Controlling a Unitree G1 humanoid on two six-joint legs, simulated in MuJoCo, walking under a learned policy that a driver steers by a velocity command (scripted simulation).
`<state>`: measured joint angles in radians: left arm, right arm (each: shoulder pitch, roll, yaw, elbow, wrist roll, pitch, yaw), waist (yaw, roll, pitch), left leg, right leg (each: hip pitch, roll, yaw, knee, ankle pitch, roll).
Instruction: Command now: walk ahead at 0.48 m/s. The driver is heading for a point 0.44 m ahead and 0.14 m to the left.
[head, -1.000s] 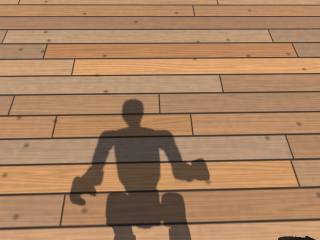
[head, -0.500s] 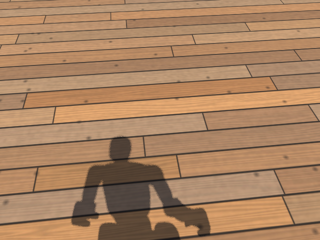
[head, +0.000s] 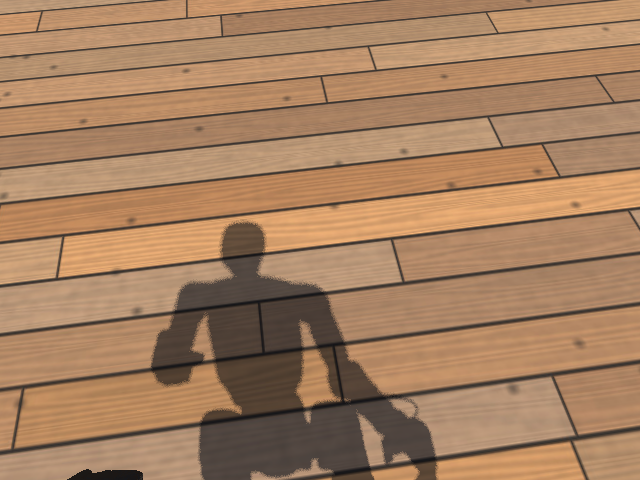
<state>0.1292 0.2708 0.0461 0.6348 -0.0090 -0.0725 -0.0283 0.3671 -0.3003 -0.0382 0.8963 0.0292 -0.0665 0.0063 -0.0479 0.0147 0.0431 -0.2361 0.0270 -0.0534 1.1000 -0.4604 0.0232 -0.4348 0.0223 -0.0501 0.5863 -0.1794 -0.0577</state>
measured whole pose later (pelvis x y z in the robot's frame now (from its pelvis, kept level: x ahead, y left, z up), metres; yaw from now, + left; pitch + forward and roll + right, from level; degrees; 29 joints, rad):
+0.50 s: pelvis +0.23 +0.03 +0.00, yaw +6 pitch +2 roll -1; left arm 0.22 0.30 0.05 0.78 0.00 -0.03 0.02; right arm 0.11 -0.28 -0.05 0.72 -0.01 -0.05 0.04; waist 0.02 0.00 0.05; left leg -0.49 -0.05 -0.01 0.53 -0.08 0.06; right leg -0.34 0.05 0.01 1.11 -0.55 0.02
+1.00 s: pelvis +0.31 +0.00 +0.01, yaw +10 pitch +0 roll +0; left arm 0.23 0.23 0.03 0.82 0.02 -0.03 0.02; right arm 0.18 -0.23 -0.03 0.78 -0.02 0.01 -0.01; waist -0.01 0.02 0.01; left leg -0.32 -0.05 -0.07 0.52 -0.20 0.01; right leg -0.25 -0.01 0.02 0.55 -0.30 0.01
